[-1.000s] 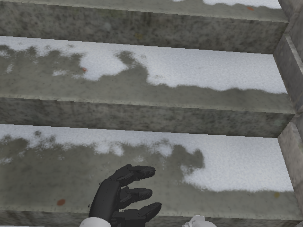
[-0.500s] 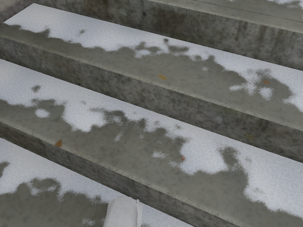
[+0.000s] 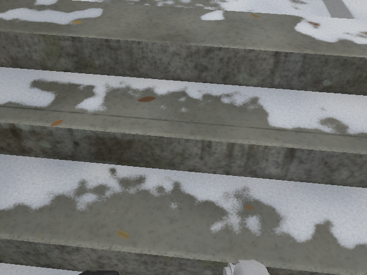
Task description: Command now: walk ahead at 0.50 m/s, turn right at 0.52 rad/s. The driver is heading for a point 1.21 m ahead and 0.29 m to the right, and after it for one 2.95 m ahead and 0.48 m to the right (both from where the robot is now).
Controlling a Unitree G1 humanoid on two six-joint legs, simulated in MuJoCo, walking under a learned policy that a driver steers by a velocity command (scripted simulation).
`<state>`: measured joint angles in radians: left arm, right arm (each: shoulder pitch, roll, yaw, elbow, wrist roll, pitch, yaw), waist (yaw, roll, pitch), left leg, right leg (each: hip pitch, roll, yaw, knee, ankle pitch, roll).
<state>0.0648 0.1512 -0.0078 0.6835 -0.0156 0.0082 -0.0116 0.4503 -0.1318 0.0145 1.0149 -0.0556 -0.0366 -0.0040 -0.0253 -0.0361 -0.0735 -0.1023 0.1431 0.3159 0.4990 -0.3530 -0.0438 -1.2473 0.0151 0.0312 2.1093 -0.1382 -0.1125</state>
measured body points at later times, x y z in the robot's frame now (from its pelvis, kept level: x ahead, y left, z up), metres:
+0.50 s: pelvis +0.28 -0.08 +0.16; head +0.28 -0.12 +0.60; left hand +0.35 +0.15 +0.03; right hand +0.49 -0.32 +0.12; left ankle +0.39 +0.06 -0.30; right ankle +0.26 -0.10 -0.57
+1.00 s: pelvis +0.47 -0.12 +0.28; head +0.48 -0.12 +0.73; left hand +0.74 +0.00 +0.19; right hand +0.43 -0.37 +0.16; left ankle +0.58 -0.10 -0.42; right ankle +0.38 -0.28 -0.24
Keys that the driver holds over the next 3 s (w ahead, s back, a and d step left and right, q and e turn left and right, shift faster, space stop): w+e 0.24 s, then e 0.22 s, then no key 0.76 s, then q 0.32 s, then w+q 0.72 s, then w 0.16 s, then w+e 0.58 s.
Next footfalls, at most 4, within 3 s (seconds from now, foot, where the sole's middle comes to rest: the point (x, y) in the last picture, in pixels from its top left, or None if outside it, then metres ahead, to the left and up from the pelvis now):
0.18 right None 0.30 -0.11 -0.61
0.72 left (220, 225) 0.62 -0.11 -0.45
1.38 right None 0.42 -0.39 -0.46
1.68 left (263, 247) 0.55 -0.23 -0.45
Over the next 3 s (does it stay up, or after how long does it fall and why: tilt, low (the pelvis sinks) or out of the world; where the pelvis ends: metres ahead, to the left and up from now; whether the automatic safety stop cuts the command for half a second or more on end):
stays up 1.01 -0.09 0.46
